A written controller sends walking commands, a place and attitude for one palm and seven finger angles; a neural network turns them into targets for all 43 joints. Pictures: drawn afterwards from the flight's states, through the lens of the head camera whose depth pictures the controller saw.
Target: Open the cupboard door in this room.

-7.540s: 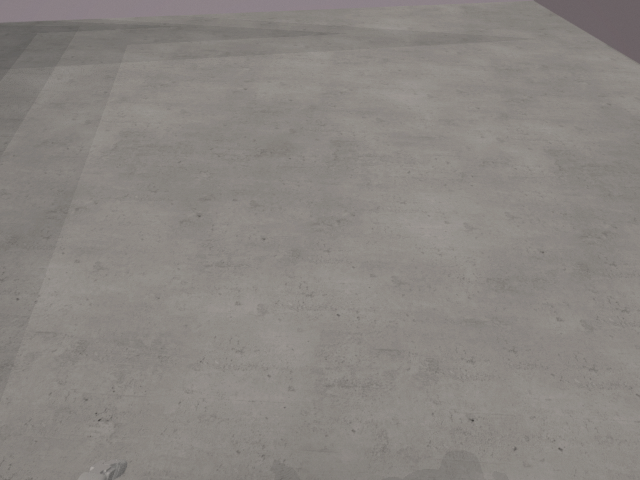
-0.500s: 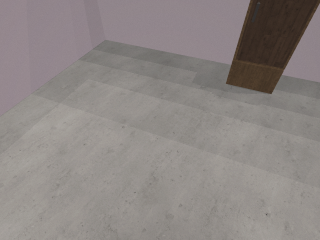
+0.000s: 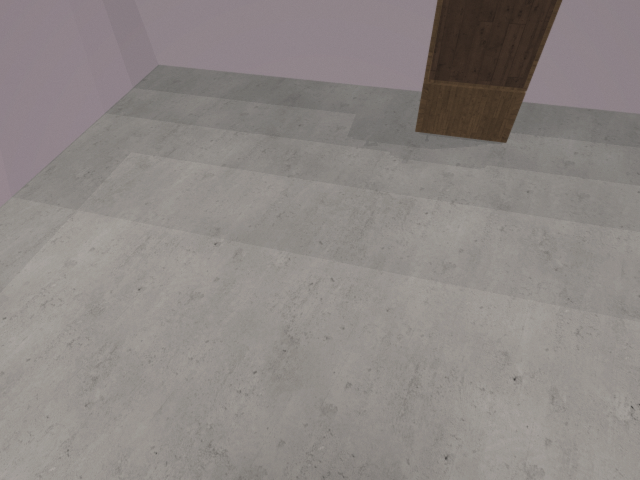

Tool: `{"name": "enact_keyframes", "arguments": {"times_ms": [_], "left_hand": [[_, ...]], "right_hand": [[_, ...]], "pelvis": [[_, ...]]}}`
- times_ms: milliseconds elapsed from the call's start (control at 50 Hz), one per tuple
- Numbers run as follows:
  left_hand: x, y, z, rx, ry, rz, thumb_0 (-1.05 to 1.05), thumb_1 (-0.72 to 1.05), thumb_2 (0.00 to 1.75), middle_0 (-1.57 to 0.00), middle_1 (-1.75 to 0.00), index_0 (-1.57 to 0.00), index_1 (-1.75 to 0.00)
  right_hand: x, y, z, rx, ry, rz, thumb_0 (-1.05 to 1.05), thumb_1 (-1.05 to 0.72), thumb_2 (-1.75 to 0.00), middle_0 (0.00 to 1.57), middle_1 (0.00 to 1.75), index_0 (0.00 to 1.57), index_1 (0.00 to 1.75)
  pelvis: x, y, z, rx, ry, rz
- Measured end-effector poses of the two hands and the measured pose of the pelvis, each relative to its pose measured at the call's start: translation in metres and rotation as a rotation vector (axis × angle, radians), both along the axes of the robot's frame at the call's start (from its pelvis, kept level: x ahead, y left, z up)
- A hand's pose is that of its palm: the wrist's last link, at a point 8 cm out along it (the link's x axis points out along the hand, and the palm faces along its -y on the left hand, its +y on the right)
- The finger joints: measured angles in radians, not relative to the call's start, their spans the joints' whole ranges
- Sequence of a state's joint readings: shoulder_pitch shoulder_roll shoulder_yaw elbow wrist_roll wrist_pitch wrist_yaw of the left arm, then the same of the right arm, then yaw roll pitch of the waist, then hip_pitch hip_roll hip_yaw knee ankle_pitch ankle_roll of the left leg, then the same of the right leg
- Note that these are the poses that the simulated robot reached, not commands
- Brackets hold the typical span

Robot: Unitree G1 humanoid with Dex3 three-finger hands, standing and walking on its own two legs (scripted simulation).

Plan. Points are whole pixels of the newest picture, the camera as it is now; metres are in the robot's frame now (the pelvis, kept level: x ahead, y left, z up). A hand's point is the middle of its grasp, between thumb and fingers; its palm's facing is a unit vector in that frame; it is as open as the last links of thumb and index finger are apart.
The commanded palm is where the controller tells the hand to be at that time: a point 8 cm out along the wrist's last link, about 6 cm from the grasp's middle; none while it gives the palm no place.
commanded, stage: stand and wait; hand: left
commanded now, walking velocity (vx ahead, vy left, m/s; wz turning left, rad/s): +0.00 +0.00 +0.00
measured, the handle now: out of the picture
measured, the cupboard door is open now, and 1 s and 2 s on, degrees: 0 0 0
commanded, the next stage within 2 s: turn or walk to find it in 0.18 s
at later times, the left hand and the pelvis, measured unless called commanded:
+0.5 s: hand out of the picture +0.02 +0.20 -0.16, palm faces -0.03 -0.97 -0.24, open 7.4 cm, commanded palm none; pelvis -0.01 +0.01 +0.00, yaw -4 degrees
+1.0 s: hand out of the picture +0.02 +0.21 -0.16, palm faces +0.08 -0.97 -0.23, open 7.4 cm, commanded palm none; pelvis -0.02 +0.02 +0.01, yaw +3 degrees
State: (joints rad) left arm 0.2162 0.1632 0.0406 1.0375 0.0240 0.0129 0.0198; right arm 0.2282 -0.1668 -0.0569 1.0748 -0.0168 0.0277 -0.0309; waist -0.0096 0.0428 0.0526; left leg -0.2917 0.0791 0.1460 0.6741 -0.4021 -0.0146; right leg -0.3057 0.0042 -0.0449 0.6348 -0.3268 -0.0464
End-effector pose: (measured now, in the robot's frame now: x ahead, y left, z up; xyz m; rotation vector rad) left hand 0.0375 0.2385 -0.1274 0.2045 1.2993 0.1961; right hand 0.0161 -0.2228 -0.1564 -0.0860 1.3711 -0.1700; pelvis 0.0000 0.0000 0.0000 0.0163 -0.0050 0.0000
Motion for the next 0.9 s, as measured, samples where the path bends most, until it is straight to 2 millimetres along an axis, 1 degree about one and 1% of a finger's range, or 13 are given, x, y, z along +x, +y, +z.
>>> {"name": "enact_keyframes", "arguments": {"times_ms": [80,140,200,240,280,340,420,500,600,680,740,820,900], "left_hand": [[0.001,-0.007,0.004,-0.015,-0.013,0.0,0.0,0.91,0.9,-0.2,-0.3,-0.2,-0.3],[-0.002,-0.005,0.004,-0.025,-0.008,0.006,0.0,0.92,0.9,-0.2,-0.3,-0.2,-0.3],[-0.005,0.0,-0.003,-0.047,-0.003,0.015,0.0,0.92,0.9,-0.2,-0.3,-0.2,-0.3],[-0.008,0.003,-0.007,-0.061,0.005,0.021,0.0,0.92,0.9,-0.2,-0.3,-0.2,-0.3],[-0.01,0.006,-0.009,-0.073,0.018,0.017,0.0,0.92,0.9,-0.2,-0.3,-0.2,-0.3],[-0.013,0.011,-0.011,-0.073,0.039,-0.001,0.0,0.91,0.9,-0.2,-0.3,-0.2,-0.3],[-0.015,0.015,-0.01,-0.042,0.063,-0.028,0.0,0.91,0.9,-0.2,-0.3,-0.2,-0.3],[-0.02,0.012,-0.004,-0.022,0.063,-0.042,0.0,0.91,0.9,-0.2,-0.3,-0.2,-0.3],[-0.022,0.008,-0.002,-0.04,0.077,-0.047,0.0,0.91,0.9,-0.2,-0.3,-0.2,-0.3],[-0.017,0.005,-0.001,-0.059,0.064,-0.051,0.0,0.91,0.9,-0.2,-0.3,-0.2,-0.3],[-0.014,0.007,-0.001,-0.054,0.043,-0.037,0.0,0.92,0.9,-0.2,-0.3,-0.2,-0.3],[-0.013,0.011,-0.002,-0.048,0.018,-0.012,0.0,0.92,0.9,-0.2,-0.3,-0.2,-0.3],[-0.019,0.015,-0.002,-0.039,0.009,0.017,0.0,0.91,0.9,-0.2,-0.3,-0.2,-0.3]], "right_hand": [[0.026,-0.004,0.01,-0.011,-0.054,0.022,0.0,-0.91,-0.89,0.2,0.3,0.2,0.3],[0.041,-0.003,0.018,-0.027,-0.096,0.038,0.0,-0.91,-0.89,0.2,0.3,0.2,0.3],[0.048,0.0,0.022,-0.051,-0.126,0.056,0.0,-0.91,-0.89,0.2,0.3,0.2,0.3],[0.046,0.004,0.026,-0.062,-0.124,0.062,0.0,-0.91,-0.89,0.2,0.3,0.2,0.3],[0.043,0.007,0.029,-0.068,-0.122,0.055,0.0,-0.91,-0.89,0.2,0.3,0.2,0.3],[0.035,0.009,0.028,-0.072,-0.119,0.034,0.0,-0.91,-0.89,0.2,0.3,0.2,0.3],[0.02,0.006,0.019,-0.057,-0.099,0.002,0.0,-0.91,-0.89,0.2,0.3,0.2,0.3],[0.003,0.003,0.012,-0.038,-0.053,-0.017,0.0,-0.91,-0.89,0.2,0.3,0.2,0.3],[-0.02,0.006,0.017,-0.034,0.001,-0.031,0.0,-0.91,-0.89,0.2,0.3,0.2,0.3],[-0.039,0.013,0.022,-0.029,0.038,-0.033,0.0,-0.91,-0.89,0.2,0.3,0.2,0.3],[-0.05,0.018,0.023,-0.022,0.07,-0.024,0.0,-0.91,-0.89,0.2,0.3,0.2,0.3],[-0.056,0.024,0.021,-0.007,0.1,-0.004,0.0,-0.91,-0.89,0.2,0.3,0.2,0.3],[-0.05,0.025,0.018,0.003,0.1,0.021,0.0,-0.91,-0.89,0.2,0.3,0.2,0.3]], "pelvis": [[0.0,0.0,0.007,-0.001,0.004,-0.004],[0.0,0.003,0.01,-0.006,0.005,-0.004],[0.001,0.009,0.007,-0.025,0.003,-0.001],[0.0,0.012,0.008,-0.021,-0.005,-0.009],[-0.001,0.015,0.009,-0.017,-0.009,-0.025],[-0.004,0.018,0.008,-0.005,-0.013,-0.048],[-0.007,0.015,0.003,0.01,-0.022,-0.071],[-0.007,0.012,0.004,-0.006,-0.017,-0.062],[-0.007,0.014,0.01,-0.011,-0.009,-0.06],[-0.006,0.017,0.014,-0.011,-0.013,-0.051],[-0.007,0.018,0.014,-0.011,-0.014,-0.034],[-0.01,0.019,0.013,-0.009,-0.009,-0.007],[-0.014,0.02,0.01,-0.011,0.002,0.02]]}}
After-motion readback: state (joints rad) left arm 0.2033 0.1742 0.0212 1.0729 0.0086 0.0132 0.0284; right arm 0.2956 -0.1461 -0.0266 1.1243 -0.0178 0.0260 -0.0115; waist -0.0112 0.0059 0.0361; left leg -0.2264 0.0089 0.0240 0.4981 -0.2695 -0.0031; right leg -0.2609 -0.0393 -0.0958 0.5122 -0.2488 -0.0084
